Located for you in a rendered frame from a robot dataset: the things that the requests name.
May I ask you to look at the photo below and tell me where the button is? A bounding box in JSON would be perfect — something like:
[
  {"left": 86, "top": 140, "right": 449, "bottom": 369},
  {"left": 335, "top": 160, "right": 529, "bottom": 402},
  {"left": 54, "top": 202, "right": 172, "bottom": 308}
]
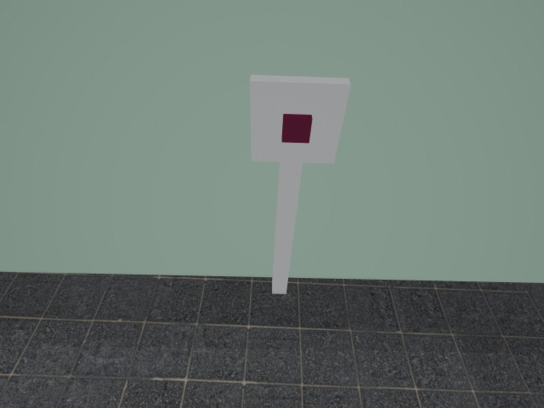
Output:
[{"left": 282, "top": 114, "right": 312, "bottom": 143}]

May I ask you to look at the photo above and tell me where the panel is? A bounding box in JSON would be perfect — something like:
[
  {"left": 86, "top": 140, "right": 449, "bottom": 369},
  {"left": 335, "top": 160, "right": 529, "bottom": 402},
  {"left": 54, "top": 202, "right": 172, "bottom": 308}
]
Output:
[{"left": 250, "top": 75, "right": 351, "bottom": 294}]

